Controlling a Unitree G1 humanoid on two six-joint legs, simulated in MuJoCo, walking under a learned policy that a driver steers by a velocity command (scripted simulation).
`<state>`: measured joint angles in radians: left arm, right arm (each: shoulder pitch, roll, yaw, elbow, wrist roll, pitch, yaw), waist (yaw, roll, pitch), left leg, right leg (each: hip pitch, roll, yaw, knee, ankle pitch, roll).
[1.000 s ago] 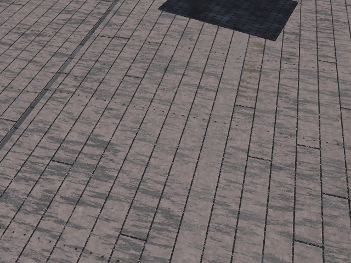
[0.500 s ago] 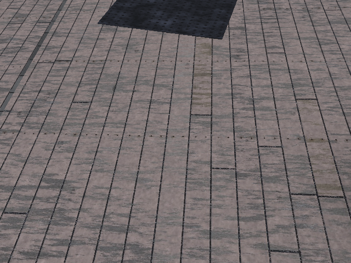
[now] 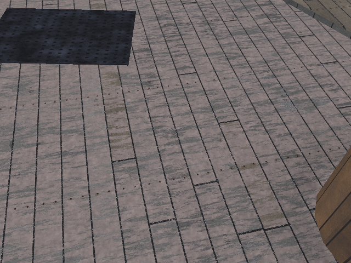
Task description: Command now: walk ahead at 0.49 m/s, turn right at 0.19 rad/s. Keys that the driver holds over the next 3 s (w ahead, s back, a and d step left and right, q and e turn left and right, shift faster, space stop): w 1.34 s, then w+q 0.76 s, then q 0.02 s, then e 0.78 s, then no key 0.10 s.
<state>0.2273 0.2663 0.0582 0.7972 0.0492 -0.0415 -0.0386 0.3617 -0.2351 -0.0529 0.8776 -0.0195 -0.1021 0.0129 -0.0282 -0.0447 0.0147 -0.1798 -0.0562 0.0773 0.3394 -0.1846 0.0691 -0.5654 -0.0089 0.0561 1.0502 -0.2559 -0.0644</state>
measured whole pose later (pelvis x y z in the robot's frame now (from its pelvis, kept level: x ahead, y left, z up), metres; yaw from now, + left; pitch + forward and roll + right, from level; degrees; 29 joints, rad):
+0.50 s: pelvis +0.27 -0.05 +0.00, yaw -1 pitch +0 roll +0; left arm 0.36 0.22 0.05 0.93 0.01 -0.09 -0.01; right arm 0.25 -0.25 -0.05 0.88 -0.04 -0.04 0.03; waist 0.01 0.04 0.02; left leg -0.58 0.09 0.01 1.03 -0.22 0.04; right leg -0.12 0.07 -0.08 0.29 -0.18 -0.09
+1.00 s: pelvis +0.54 +0.01 +0.00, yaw +0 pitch -1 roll +0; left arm 0.26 0.23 0.05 0.96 0.03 -0.05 -0.02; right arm 0.32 -0.21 -0.05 0.97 -0.01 -0.09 0.01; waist 0.00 -0.03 0.04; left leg -0.17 -0.06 0.11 0.34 -0.17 0.11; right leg -0.50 -0.07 0.00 1.09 -0.25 -0.07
